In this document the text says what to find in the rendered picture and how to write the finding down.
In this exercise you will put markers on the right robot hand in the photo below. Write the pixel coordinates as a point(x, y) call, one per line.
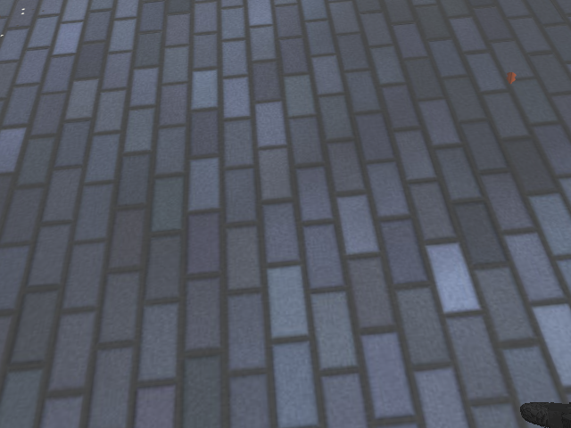
point(552, 415)

